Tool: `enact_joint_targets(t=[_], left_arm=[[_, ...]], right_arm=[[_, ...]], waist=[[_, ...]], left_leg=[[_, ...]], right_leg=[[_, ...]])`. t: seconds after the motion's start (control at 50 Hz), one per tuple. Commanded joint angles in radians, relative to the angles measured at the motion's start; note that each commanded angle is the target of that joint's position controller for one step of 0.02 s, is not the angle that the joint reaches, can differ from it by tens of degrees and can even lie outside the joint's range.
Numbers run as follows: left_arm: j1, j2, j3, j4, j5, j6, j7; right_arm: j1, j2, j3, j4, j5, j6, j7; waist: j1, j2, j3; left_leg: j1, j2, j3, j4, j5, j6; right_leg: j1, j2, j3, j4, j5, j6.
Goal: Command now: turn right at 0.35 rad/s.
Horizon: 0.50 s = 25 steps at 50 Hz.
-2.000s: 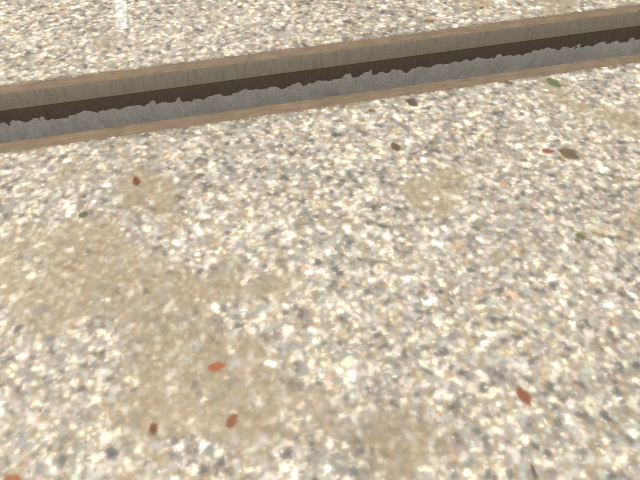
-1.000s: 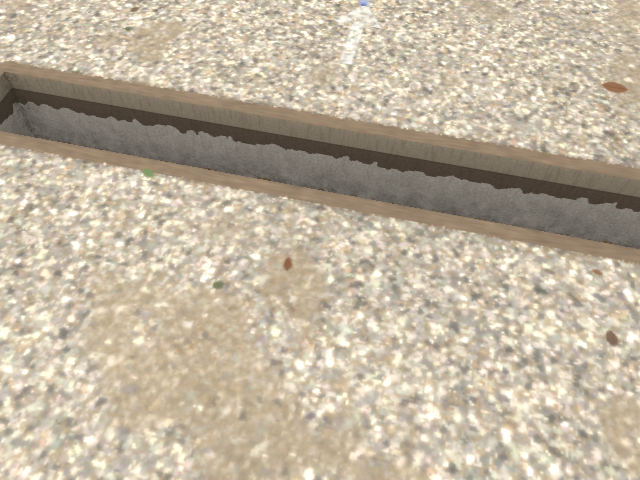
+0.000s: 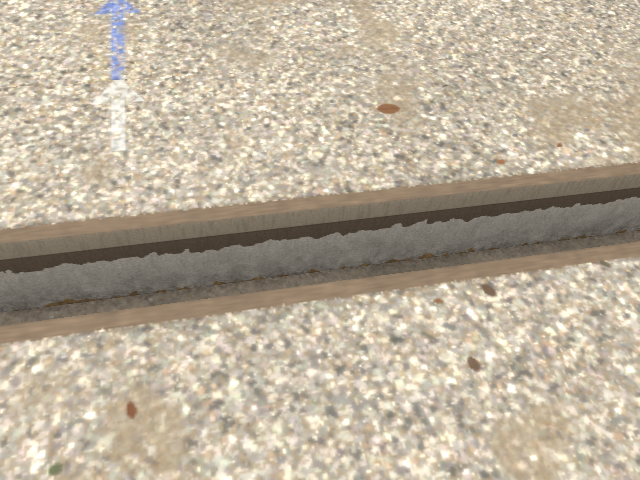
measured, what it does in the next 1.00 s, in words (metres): walks ahead: right foot, then left foot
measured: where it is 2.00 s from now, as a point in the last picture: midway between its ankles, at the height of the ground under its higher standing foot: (312, 470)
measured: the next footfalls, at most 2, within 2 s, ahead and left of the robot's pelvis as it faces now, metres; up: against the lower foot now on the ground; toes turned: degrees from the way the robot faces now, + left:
right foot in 0.20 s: +0.02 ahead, -0.15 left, +0.00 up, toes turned -1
left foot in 0.58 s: +0.16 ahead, +0.11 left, +0.00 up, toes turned -2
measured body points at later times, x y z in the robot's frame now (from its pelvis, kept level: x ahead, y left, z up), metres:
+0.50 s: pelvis +0.05 -0.01 +0.00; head +0.06 +0.00 +0.45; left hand +0.13 +0.27 -0.12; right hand +0.19 -0.29 -0.09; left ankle +0.11 +0.11 -0.72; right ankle -0.02 -0.14 -0.74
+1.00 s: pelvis +0.25 +0.01 -0.01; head +0.29 +0.02 +0.44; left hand +0.49 +0.22 -0.09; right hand +0.22 -0.26 -0.13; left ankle +0.12 +0.11 -0.74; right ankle +0.43 -0.15 -0.70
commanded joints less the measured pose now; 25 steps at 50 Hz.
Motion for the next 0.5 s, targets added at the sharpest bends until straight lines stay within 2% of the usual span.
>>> enact_joint_targets(t=[0.02,0.06,0.12,0.16,0.18,0.2,0.22,0.24,0.26,0.28,0.3,0.32,0.36,0.42,0.46,0.5], left_arm=[[-0.061,0.007,-0.011,-0.096,0.001,-0.016,-0.002],[-0.073,-0.012,-0.024,-0.103,0.006,-0.018,-0.01],[-0.057,0.009,-0.02,-0.091,0.001,-0.018,-0.017],[0.001,-0.003,-0.02,-0.058,0.003,-0.021,-0.021],[0.004,0.018,-0.018,-0.059,0.01,-0.022,-0.019],[0.042,0.054,-0.016,-0.064,0.019,-0.021,-0.009],[0.007,0.084,-0.016,-0.06,0.026,-0.017,-0.005],[0.043,0.08,-0.006,-0.051,0.017,-0.022,-0.013],[0.084,0.1,0.001,-0.036,0.02,-0.033,-0.016],[0.114,0.113,0.002,-0.019,0.028,-0.046,-0.013],[0.12,0.11,0.0,-0.009,0.02,-0.064,-0.011],[0.112,0.089,-0.007,-0.005,0.009,-0.078,-0.007],[0.088,0.057,-0.014,-0.007,0.004,-0.093,-0.004],[0.061,0.072,-0.006,-0.013,0.002,-0.099,-0.012],[0.088,0.095,0.002,-0.001,-0.005,-0.102,-0.023],[0.088,0.106,0.004,0.008,-0.016,-0.104,-0.032]], right_arm=[[-0.001,-0.157,-0.036,-0.055,0.004,-0.002,-0.006],[-0.015,-0.178,-0.041,-0.053,0.01,0.001,-0.001],[-0.005,-0.194,-0.043,-0.039,0.024,0.004,0.011],[-0.014,-0.177,-0.034,-0.026,0.042,0.005,0.014],[0.03,-0.157,-0.026,-0.007,0.042,-0.002,0.016],[0.043,-0.098,-0.004,-0.013,0.007,-0.017,0.026],[0.066,-0.037,0.018,-0.025,-0.022,-0.034,0.04],[-0.014,-0.097,0.006,-0.035,-0.009,-0.038,0.036],[-0.098,-0.151,-0.012,-0.052,0.015,-0.04,0.036],[-0.143,-0.167,-0.023,-0.063,0.029,-0.04,0.035],[-0.124,-0.183,-0.035,-0.061,0.037,-0.039,0.036],[-0.095,-0.174,-0.037,-0.053,0.04,-0.043,0.04],[-0.08,-0.133,-0.029,-0.036,0.036,-0.065,0.053],[-0.096,-0.081,-0.007,-0.027,0.028,-0.087,0.074],[-0.11,-0.092,-0.004,-0.034,0.034,-0.086,0.081],[-0.079,-0.11,-0.006,-0.031,0.04,-0.084,0.085]], waist=[[-0.014,0.213,-0.075],[-0.017,0.24,-0.088],[-0.02,0.257,-0.087],[0.021,0.231,-0.074],[0.018,0.201,-0.082],[0.008,0.061,-0.165],[-0.043,-0.15,-0.158],[0.046,-0.173,-0.131],[0.095,-0.161,-0.048],[0.117,-0.171,0.018],[0.101,-0.181,0.063],[0.079,-0.16,0.073],[0.06,-0.107,0.063],[0.06,-0.089,0.023],[0.068,-0.096,0.015],[0.042,-0.082,0.016]], left_leg=[[0.201,0.21,-0.17,-0.105,0.38,0.202],[0.171,0.218,-0.151,-0.098,0.391,0.206],[0.147,0.228,-0.163,-0.073,0.411,0.211],[0.106,0.203,-0.144,-0.025,0.399,0.172],[0.05,0.183,-0.132,-0.007,0.335,0.116],[-0.051,0.121,-0.068,0.092,0.107,0.032],[-0.156,0.026,0.032,0.125,-0.173,-0.035],[-0.184,-0.007,0.047,0.191,-0.227,-0.057],[-0.271,-0.016,0.046,0.3,-0.257,-0.055],[-0.373,0.002,0.009,0.425,-0.314,-0.042],[-0.447,0.025,-0.024,0.507,-0.317,-0.028],[-0.482,0.046,-0.05,0.531,-0.269,-0.013],[-0.462,0.055,-0.04,0.47,-0.167,0.004],[-0.284,0.027,0.009,0.285,-0.057,0.001],[-0.193,0.009,0.024,0.211,-0.04,-0.004],[-0.088,0.003,0.023,0.139,0.028,0.008]], right_leg=[[-0.049,-0.032,-0.027,-0.131,-0.014,0.024],[0.07,-0.056,-0.066,-0.277,-0.051,0.015],[0.199,-0.047,-0.118,-0.473,-0.013,-0.007],[0.338,-0.032,-0.142,-0.753,0.195,-0.053],[0.446,-0.059,-0.093,-0.825,0.306,-0.084],[0.617,-0.197,0.067,-0.8,0.482,-0.121],[0.608,-0.305,0.162,-0.748,0.45,-0.216],[0.535,-0.325,0.232,-0.821,0.084,-0.292],[0.517,-0.328,0.296,-0.896,-0.154,-0.308],[0.506,-0.358,0.359,-0.947,-0.239,-0.325],[0.51,-0.374,0.383,-0.965,-0.249,-0.335],[0.524,-0.369,0.37,-0.97,-0.225,-0.328],[0.524,-0.326,0.284,-0.983,-0.115,-0.3],[0.447,-0.265,0.147,-0.97,0.049,-0.277],[0.402,-0.271,0.133,-0.955,0.048,-0.285],[0.342,-0.287,0.139,-0.93,0.014,-0.278]])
